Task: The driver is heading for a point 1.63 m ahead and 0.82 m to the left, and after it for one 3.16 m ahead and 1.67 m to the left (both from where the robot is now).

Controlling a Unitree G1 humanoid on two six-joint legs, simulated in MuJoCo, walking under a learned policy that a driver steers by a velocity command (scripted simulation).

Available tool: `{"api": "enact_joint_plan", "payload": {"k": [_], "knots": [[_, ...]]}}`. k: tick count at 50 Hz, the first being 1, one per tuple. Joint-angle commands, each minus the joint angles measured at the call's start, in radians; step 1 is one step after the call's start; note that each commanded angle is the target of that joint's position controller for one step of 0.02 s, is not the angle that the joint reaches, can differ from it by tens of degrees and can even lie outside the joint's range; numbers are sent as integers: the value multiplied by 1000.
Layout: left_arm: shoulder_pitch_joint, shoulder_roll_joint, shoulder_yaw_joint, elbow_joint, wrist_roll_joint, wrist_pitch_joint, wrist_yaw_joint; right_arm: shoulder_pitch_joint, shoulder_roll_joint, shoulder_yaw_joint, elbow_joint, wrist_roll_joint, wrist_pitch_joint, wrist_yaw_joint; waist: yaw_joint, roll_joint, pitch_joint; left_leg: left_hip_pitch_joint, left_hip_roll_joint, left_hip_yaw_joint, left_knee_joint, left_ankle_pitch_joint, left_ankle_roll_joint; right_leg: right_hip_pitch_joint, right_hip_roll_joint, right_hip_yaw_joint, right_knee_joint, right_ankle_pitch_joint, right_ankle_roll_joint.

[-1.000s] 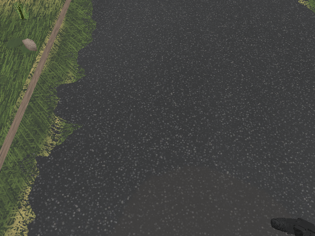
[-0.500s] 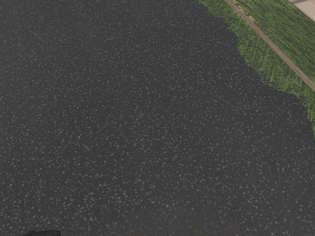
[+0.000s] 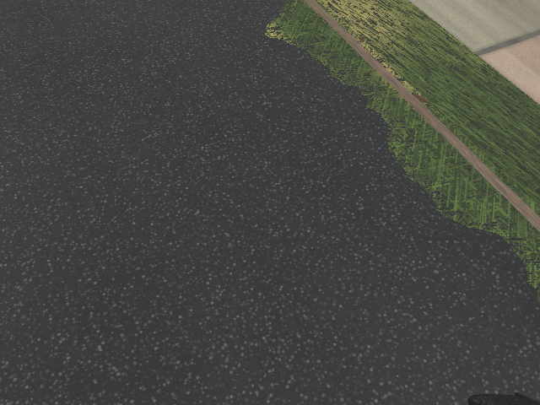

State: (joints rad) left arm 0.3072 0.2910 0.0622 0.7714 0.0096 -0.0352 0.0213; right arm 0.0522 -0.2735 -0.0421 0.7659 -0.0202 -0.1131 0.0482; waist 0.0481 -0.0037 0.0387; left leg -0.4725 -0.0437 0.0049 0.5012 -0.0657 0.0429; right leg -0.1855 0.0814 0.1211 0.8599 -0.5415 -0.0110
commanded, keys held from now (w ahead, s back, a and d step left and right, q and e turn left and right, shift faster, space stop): q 0.98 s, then no key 0.02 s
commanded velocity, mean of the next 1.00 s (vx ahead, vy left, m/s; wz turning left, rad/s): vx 0.05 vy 0.00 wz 0.49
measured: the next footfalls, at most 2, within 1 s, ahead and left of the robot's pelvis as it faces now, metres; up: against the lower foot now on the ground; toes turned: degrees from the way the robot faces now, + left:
right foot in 0.36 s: +0.18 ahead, -0.13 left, +0.00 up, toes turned +17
left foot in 0.80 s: +0.07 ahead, +0.12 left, +0.00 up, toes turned +31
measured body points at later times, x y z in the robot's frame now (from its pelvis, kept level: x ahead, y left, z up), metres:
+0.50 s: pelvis +0.09 -0.03 +0.02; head +0.12 -0.05 +0.47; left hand +0.15 +0.27 -0.06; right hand +0.30 -0.28 -0.09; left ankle +0.06 +0.10 -0.65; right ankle +0.14 -0.14 -0.72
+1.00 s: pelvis +0.07 +0.01 +0.02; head +0.09 +0.06 +0.47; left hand +0.04 +0.34 -0.09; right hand +0.36 -0.15 -0.06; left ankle +0.03 +0.09 -0.72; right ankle +0.16 -0.12 -0.64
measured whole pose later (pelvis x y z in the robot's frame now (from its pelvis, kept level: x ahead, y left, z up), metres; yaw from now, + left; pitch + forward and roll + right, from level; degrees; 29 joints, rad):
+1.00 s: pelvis +0.07 +0.01 +0.02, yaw +34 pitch +2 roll -2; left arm 0.14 0.33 0.10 0.71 0.01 0.01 0.04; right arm 0.18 -0.30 -0.07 0.63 0.01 0.04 -0.01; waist 0.00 -0.03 0.05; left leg -0.28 -0.04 -0.07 0.46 -0.21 0.05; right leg -0.55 -0.01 0.04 1.07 -0.39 0.08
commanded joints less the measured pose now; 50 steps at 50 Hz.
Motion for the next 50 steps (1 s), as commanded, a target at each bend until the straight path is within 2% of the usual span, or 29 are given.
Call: {"api": "enact_joint_plan", "payload": {"k": [1,2,3,5,7,10,15,17,18,19,20,21,22,23,24,26,29,32,36,38,39,40,41,42,43,45,46,48,50], "knots": [[80,156,28,-61,-14,4,-2,134,-151,-40,-36,42,28,0,-73,114,-278,602,356,-533,-103,331,274,-409,-53,11,427,-61,69],[-5,158,31,-83,-13,17,5,93,-154,-38,-51,37,42,-6,-78,56,-191,481,324,-485,-142,213,247,-437,-66,-14,413,-18,70],[-41,152,34,-98,-7,29,13,71,-166,-42,-59,28,53,-14,-67,40,-141,374,304,-460,-173,138,230,-421,-86,-15,368,25,67],[-24,109,28,-101,-5,40,24,47,-165,-46,-66,15,71,-25,-29,92,-109,237,232,-392,-216,61,192,-327,-95,-24,204,58,59],[-16,77,21,-95,-3,36,33,54,-172,-55,-71,13,83,-37,-28,137,-135,206,201,-357,-216,106,192,-270,-71,-49,80,72,68],[-44,77,20,-97,-4,34,33,58,-194,-70,-83,30,103,-55,-39,133,-183,191,190,-370,-216,4,185,-211,-60,-38,-33,182,79],[-103,83,22,-119,-10,18,17,68,-190,-75,-93,36,133,-67,-56,157,-143,171,170,-449,-202,-166,154,-157,-41,-30,-215,238,70],[-69,84,27,-108,-14,2,8,56,-183,-72,-101,43,145,-73,-25,158,-134,152,142,-460,-153,-152,119,-58,-39,-49,-395,335,47],[-51,114,37,-107,-10,-2,8,79,-161,-65,-100,45,149,-75,-20,133,-137,109,105,-440,-102,-198,79,26,-97,-19,-476,373,21],[-31,183,51,-118,11,2,16,119,-105,-49,-104,37,148,-72,-38,-29,-166,12,27,-335,93,-391,20,120,-311,159,-535,385,-58],[-76,238,64,-119,48,13,12,110,-114,-57,-138,44,137,-71,-66,-290,-104,-136,-105,-134,307,-535,-28,40,-459,381,-599,500,-200],[-120,182,50,-146,52,8,12,140,-193,-80,-117,30,129,-71,-67,-212,-102,-129,-33,-158,509,-523,-61,10,-478,367,-586,548,-241],[-171,131,36,-158,36,6,16,168,-214,-93,-93,38,135,-69,-86,-146,-92,-130,-25,-151,589,-467,-77,4,-423,263,-561,577,-208],[-202,113,30,-166,19,5,17,195,-196,-94,-67,39,150,-76,-94,-110,-83,-136,-16,-136,644,-419,-99,14,-365,172,-543,583,-171],[-210,105,26,-164,6,6,19,201,-180,-91,-66,35,162,-79,-86,-111,-72,-162,-7,-129,695,-376,-118,29,-348,127,-533,611,-164],[-189,105,24,-155,7,14,24,166,-141,-78,-92,43,170,-73,-66,-126,-60,-166,7,-84,687,-331,-145,35,-316,39,-533,678,-175],[-130,127,36,-139,10,29,32,84,-116,-64,-147,48,166,-62,-14,-158,-83,-177,45,-53,543,-313,-167,140,-343,12,-526,706,-204],[-141,166,53,-139,5,38,26,66,-102,-53,-176,43,166,-46,-5,-170,-109,-61,72,-9,395,-329,-153,125,-369,-31,-518,728,-211],[-149,190,65,-129,-16,37,7,80,-124,-62,-195,43,177,-31,-12,-186,-112,57,59,50,220,-311,-108,107,-396,-63,-484,746,-201],[-171,190,67,-122,-37,35,4,131,-121,-68,-184,43,181,-23,-53,-174,-113,164,40,78,31,-185,-59,77,-388,-101,-414,720,-155],[-140,166,63,-104,-42,31,3,171,-137,-77,-171,40,180,-27,-67,-138,-121,272,22,63,-79,-74,-25,20,-358,-144,-343,643,-99],[-96,123,52,-93,-18,27,-1,212,-210,-100,-170,41,177,-40,-62,31,-145,453,127,-109,-125,204,30,-150,-286,-235,-154,428,-5],[-118,55,23,-147,43,26,-6,211,-323,-117,-199,31,171,-55,-36,344,-145,578,392,-464,-79,627,204,-461,-140,-261,141,-140,96],[-216,111,39,-169,20,22,4,241,-283,-106,-205,-8,147,-42,-134,239,-220,503,445,-519,-124,520,337,-497,-102,-96,303,-174,98],[-240,141,49,-166,-8,28,10,200,-257,-95,-197,-9,128,-38,-110,164,-162,457,381,-429,-143,402,296,-507,-121,-65,350,-93,84],[-214,145,58,-138,-2,38,26,104,-198,-78,-201,30,124,-53,-63,115,-108,399,287,-338,-146,262,199,-509,-137,-47,297,58,80],[-193,145,60,-135,5,40,28,78,-194,-72,-206,35,129,-60,-45,123,-106,355,263,-316,-150,274,191,-466,-125,-50,294,110,89],[-166,125,56,-127,1,35,22,80,-190,-68,-208,25,134,-70,-35,129,-132,341,238,-303,-153,265,192,-421,-100,-58,265,172,99],[-169,107,48,-123,-5,32,19,89,-189,-68,-204,26,135,-76,-42,128,-138,361,230,-304,-149,225,187,-410,-94,-58,155,201,104]]}}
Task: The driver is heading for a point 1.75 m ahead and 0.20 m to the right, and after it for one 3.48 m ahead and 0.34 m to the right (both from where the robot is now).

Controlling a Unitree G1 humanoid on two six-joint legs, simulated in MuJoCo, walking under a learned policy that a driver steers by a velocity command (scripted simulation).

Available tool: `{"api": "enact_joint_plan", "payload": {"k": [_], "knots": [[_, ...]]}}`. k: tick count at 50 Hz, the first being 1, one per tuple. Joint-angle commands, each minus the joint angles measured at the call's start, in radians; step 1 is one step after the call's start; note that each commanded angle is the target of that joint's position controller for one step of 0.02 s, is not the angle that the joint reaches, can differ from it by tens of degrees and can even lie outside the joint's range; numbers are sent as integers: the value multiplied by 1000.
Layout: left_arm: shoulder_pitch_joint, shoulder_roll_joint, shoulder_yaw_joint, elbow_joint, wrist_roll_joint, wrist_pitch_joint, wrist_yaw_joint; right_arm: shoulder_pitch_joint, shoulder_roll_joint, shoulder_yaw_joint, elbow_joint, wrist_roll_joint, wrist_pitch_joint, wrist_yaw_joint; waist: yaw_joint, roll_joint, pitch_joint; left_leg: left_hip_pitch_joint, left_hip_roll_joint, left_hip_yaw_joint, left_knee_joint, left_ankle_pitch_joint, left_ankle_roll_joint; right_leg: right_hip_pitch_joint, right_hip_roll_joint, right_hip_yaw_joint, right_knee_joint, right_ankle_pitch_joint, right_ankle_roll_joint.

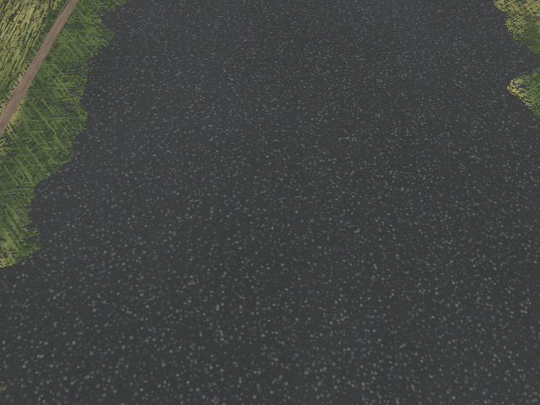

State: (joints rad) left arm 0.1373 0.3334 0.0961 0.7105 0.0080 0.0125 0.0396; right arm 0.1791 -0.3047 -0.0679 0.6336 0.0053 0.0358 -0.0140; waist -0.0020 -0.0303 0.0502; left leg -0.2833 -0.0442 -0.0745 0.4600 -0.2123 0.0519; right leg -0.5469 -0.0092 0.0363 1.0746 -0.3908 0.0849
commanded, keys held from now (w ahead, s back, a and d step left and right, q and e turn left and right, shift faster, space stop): no key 0.90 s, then w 0.10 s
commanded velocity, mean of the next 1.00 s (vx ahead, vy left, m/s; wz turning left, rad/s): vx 0.01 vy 0.00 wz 0.13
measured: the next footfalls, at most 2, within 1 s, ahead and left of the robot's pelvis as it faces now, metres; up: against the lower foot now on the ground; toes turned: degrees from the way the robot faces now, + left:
right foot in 0.24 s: +0.07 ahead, -0.14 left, +0.00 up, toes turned +6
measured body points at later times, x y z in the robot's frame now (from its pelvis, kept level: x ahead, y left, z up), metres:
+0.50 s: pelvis +0.02 -0.03 -0.01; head +0.03 -0.04 +0.44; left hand +0.15 +0.23 -0.10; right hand +0.17 -0.29 -0.12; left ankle +0.01 +0.09 -0.74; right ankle +0.03 -0.15 -0.74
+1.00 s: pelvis +0.03 -0.04 -0.01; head +0.03 -0.04 +0.44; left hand +0.11 +0.23 -0.13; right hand +0.14 -0.30 -0.14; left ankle +0.01 +0.09 -0.74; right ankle +0.03 -0.15 -0.74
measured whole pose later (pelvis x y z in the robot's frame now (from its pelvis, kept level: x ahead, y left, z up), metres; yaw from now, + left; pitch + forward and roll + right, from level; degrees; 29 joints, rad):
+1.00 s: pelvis +0.03 -0.04 -0.01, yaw +6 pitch -2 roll +0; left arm 0.22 0.25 0.01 0.83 0.00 -0.02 0.01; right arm 0.24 -0.24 -0.05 0.85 0.00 0.02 -0.04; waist 0.00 0.01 0.02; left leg -0.22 -0.03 -0.12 0.58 -0.36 0.00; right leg -0.19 0.03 0.00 0.53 -0.32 -0.04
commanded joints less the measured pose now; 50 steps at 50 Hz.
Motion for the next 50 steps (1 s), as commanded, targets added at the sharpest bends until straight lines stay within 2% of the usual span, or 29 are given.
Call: {"api": "enact_joint_plan", "payload": {"k": [1,4,8,10,11,12,13,14,15,17,19,20,25,29,45,46,47,48,49,50], "knots": [[-6,56,9,-62,-4,-16,-1,-35,-157,-41,-69,1,-13,-17,1,158,-152,175,227,-225,-102,346,175,-30,-6,27,-118,62,10],[-24,47,-1,-66,-7,-17,-12,-32,-162,-39,-61,-6,-9,-15,-20,180,-142,127,227,-245,-99,258,179,63,-9,22,-242,58,8],[-24,59,-1,-74,-14,-24,-24,-37,-155,-28,-47,-8,-5,0,-32,188,-112,81,233,-302,-81,225,182,164,-2,9,-373,25,-15],[10,42,-5,-64,-14,-33,-32,-63,-131,-15,-40,0,-5,2,2,173,-109,64,210,-306,-47,233,155,261,2,-3,-547,117,-36],[32,33,-9,-58,-5,-39,-36,-58,-109,-6,-32,4,-7,2,23,152,-109,36,182,-296,-34,200,117,350,-4,2,-689,259,-53],[42,70,-5,-65,13,-44,-33,-19,-79,4,-24,-10,-15,1,8,91,-131,-11,139,-268,1,98,58,450,-91,80,-710,410,-80],[31,145,6,-78,23,-43,-28,47,-65,8,-17,-30,-25,4,-56,-88,-146,-59,33,-158,104,-95,-1,486,-222,201,-689,611,-154],[-10,91,-11,-63,28,-44,-33,36,-71,5,-18,-25,-26,0,-69,-180,-137,-10,18,-80,90,-176,-46,365,-268,264,-718,512,-257],[-54,40,-26,-78,20,-48,-39,21,-99,-1,-6,-28,-24,-4,-60,-141,-114,41,40,-73,66,-122,-65,331,-223,231,-730,398,-248],[-30,50,-27,-68,13,-53,-41,-29,-89,-3,-2,-28,-10,-5,-23,-121,-96,60,36,-75,37,-12,-61,324,-135,153,-714,254,-168],[-20,55,-31,-64,12,-59,-39,-17,-82,-2,7,-23,-4,0,-18,-76,-64,52,45,-90,17,28,-42,310,-100,106,-700,192,-130],[-9,53,-32,-62,12,-59,-37,-13,-77,-1,13,-18,-7,1,-11,-53,-61,45,46,-93,11,39,-34,320,-86,90,-684,190,-122],[12,35,-41,-60,6,-52,-32,1,-61,0,45,-18,-20,-1,7,28,-74,37,55,-107,-3,96,-37,359,-63,60,-639,239,-125],[11,24,-47,-52,5,-48,-34,16,-56,-1,65,-17,-23,-7,7,50,-73,48,59,-112,-6,113,-42,361,-51,49,-631,250,-123],[40,17,-57,43,0,-53,-34,47,-47,-2,152,-14,-18,-32,0,31,-50,106,59,-103,-10,154,-56,338,-35,42,-662,247,-121],[55,14,-58,58,0,-52,-33,62,-37,0,166,-14,-17,-33,0,23,-69,115,45,-86,-10,76,-55,344,-29,40,-678,151,-124],[60,27,-55,67,-3,-48,-30,66,-35,0,176,-10,-16,-35,2,4,-51,89,20,-58,10,-55,-50,334,-27,52,-699,-6,-138],[69,56,-45,72,-11,-44,-26,67,-37,-3,179,-4,-19,-35,10,-34,-19,26,-12,-17,60,-208,-45,325,-46,98,-731,-186,-169],[99,78,-39,82,-17,-43,-21,46,-31,-2,167,0,-29,-34,24,-83,21,-65,-24,18,129,-278,-43,331,-115,205,-794,-341,-219],[133,105,-32,93,-22,-45,-17,15,-25,0,148,6,-47,-29,35,-129,58,-149,-15,55,213,-268,-43,345,-218,345,-875,-449,-279]]}}
Velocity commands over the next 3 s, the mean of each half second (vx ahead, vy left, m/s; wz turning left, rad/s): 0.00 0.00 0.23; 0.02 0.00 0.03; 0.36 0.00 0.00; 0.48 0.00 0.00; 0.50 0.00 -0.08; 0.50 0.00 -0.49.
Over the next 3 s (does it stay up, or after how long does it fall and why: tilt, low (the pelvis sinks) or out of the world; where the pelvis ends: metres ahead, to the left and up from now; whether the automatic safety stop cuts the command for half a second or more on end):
stays up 1.05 0.02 0.00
